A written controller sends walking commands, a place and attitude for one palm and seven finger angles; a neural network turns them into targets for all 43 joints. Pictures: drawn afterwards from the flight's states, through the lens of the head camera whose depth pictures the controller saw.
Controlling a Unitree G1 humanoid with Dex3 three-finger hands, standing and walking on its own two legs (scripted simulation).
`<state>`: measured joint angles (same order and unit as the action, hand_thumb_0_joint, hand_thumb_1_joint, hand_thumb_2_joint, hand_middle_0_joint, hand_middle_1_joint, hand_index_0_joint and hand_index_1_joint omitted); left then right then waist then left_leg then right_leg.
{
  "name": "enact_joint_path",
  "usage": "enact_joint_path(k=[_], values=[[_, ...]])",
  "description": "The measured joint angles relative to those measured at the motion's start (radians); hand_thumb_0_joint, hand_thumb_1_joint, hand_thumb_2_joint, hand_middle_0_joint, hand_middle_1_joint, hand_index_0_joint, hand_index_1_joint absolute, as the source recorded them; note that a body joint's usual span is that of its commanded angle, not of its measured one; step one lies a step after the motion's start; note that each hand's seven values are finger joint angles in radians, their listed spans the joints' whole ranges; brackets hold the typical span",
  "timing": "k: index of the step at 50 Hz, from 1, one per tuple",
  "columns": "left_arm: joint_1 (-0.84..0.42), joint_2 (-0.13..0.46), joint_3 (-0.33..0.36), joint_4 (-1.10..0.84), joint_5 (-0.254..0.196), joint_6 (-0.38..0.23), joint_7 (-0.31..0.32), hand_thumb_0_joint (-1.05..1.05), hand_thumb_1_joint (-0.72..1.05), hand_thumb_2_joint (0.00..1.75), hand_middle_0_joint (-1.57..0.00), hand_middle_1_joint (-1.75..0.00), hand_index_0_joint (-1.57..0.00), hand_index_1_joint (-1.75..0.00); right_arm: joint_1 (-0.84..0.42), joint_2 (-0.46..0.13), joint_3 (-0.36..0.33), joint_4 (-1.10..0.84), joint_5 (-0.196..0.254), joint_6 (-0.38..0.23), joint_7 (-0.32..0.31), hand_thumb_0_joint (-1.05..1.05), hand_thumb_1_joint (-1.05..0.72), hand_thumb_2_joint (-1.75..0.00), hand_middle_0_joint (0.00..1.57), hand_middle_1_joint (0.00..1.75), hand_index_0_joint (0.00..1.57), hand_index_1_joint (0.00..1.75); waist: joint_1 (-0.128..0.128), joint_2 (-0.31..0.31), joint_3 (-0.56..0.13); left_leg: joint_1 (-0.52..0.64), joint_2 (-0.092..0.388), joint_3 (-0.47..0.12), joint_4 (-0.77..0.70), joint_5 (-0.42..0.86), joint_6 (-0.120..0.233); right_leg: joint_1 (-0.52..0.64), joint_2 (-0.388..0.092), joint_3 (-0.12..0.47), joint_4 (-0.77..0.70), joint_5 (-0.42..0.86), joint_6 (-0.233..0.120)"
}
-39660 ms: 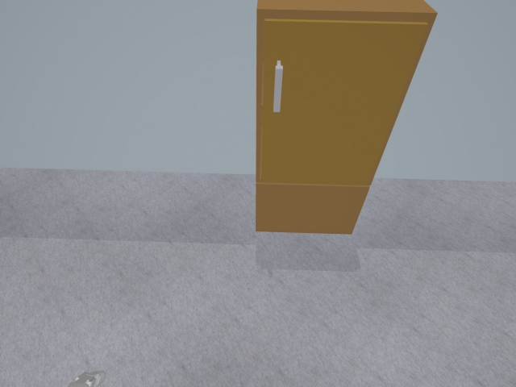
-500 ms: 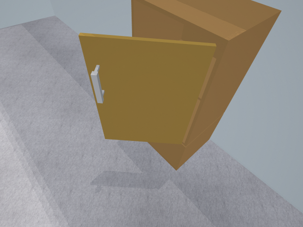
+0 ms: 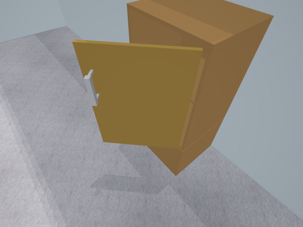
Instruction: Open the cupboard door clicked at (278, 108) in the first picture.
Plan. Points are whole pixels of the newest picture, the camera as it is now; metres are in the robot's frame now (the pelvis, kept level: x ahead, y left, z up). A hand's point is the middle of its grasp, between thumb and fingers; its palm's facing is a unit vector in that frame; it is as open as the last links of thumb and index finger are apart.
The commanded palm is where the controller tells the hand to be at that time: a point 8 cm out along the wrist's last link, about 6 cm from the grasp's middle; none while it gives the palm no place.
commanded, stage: come to a stop and stand still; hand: left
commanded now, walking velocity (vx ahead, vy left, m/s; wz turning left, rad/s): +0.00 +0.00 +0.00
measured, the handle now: (93, 88) +0.58 +0.26 +0.01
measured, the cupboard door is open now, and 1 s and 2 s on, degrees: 45 45 45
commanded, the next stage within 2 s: look again from close up in 0.58 s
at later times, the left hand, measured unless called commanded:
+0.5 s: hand out of the picture -0.01 +0.13 -0.18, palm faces +0.05 -0.98 -0.17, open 7.3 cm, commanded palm none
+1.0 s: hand out of the picture +0.02 +0.18 -0.18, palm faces +0.02 -0.98 -0.20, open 7.3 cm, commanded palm none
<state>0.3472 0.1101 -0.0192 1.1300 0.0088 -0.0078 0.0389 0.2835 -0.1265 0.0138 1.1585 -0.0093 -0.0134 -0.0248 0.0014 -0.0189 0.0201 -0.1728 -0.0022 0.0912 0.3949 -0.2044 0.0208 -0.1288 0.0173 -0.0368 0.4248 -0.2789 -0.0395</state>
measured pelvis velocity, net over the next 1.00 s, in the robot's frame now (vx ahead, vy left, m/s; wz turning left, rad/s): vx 0.01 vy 0.01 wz -0.01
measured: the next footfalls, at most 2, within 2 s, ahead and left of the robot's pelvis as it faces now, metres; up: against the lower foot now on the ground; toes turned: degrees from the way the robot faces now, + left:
none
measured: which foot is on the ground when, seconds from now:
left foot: down 0.00-1.00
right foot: down 0.00-1.00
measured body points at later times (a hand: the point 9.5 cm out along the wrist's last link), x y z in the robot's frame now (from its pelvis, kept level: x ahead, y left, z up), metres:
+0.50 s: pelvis +0.01 -0.03 +0.00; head +0.02 -0.03 +0.45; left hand -0.02 +0.18 -0.16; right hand +0.00 -0.24 -0.17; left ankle +0.01 +0.10 -0.74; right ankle -0.03 -0.09 -0.74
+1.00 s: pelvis +0.01 +0.01 -0.01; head +0.01 +0.01 +0.44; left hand +0.02 +0.23 -0.16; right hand +0.02 -0.21 -0.17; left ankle +0.00 +0.10 -0.74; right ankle -0.03 -0.09 -0.74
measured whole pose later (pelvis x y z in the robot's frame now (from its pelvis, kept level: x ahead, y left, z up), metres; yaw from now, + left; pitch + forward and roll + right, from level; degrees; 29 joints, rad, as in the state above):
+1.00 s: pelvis +0.01 +0.01 -0.01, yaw -1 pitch -1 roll +0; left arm 0.31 0.14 -0.01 1.07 0.01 -0.02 0.05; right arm 0.30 -0.16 0.01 1.07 -0.02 -0.02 -0.03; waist -0.01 0.01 0.01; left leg -0.21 -0.01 0.06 0.53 -0.30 0.04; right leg -0.16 0.03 -0.03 0.51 -0.33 -0.03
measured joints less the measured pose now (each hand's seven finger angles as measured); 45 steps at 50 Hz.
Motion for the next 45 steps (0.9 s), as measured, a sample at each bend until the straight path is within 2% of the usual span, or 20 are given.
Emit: enact_joint_path(k=[15,30,34,38,42,45], values=[[0.018,-0.002,0.003,0.002,-0.001,-0.014,0.003,0.00,0.91,0.90,-0.20,-0.30,-0.20,-0.30,-0.001,0.004,-0.001,0.007,-0.001,0.003,-0.007,0.01,-0.92,-0.90,0.20,0.30,0.20,0.30,0.004,0.003,0.000,-0.001,0.028,-0.018,0.012,-0.013,-0.033,0.011,0.029,-0.016,-0.009,-0.009,-0.032],[-0.008,0.009,0.012,-0.015,-0.002,-0.014,0.006,0.00,0.91,0.90,-0.20,-0.30,-0.20,-0.30,0.003,0.009,0.001,0.006,-0.002,0.005,-0.014,0.01,-0.92,-0.90,0.20,0.30,0.20,0.30,0.001,0.003,0.001,0.005,0.043,-0.025,0.025,-0.031,-0.048,0.027,0.045,-0.020,-0.018,-0.017,-0.043],[-0.012,0.008,0.013,-0.017,-0.002,-0.013,0.005,0.00,0.91,0.90,-0.20,-0.30,-0.20,-0.30,0.003,0.010,0.002,0.006,-0.002,0.006,-0.015,0.01,-0.92,-0.90,0.20,0.30,0.20,0.30,0.002,0.002,0.004,0.005,0.043,-0.025,0.023,-0.032,-0.048,0.029,0.045,-0.020,-0.023,-0.016,-0.042],[-0.006,-0.014,0.007,-0.034,0.008,-0.036,0.019,0.00,0.91,0.90,-0.20,-0.30,-0.20,-0.30,-0.007,-0.025,-0.012,-0.049,-0.001,0.017,-0.006,0.01,-0.93,-0.90,0.20,0.30,0.20,0.30,-0.003,0.048,0.015,-0.091,0.054,-0.061,0.204,-0.110,-0.022,-0.006,0.067,-0.019,-0.010,-0.008,-0.036],[-0.004,-0.011,0.005,-0.040,0.006,-0.033,0.015,0.00,0.91,0.90,-0.20,-0.30,-0.20,-0.30,-0.007,-0.039,-0.020,-0.088,-0.001,0.003,-0.004,0.01,-0.93,-0.90,0.20,0.30,0.20,0.30,-0.025,0.067,0.013,-0.075,0.039,-0.068,0.176,-0.121,-0.016,-0.032,0.062,-0.019,0.055,-0.041,-0.029],[-0.018,0.006,0.009,-0.044,0.003,-0.019,0.015,0.00,0.91,0.90,-0.20,-0.30,-0.20,-0.30,0.005,-0.034,-0.014,-0.091,-0.006,-0.006,-0.007,0.01,-0.94,-0.90,0.20,0.30,0.20,0.30,-0.019,0.044,-0.003,-0.057,0.013,-0.053,0.162,-0.116,-0.005,-0.031,0.034,-0.006,0.079,-0.057,-0.013]])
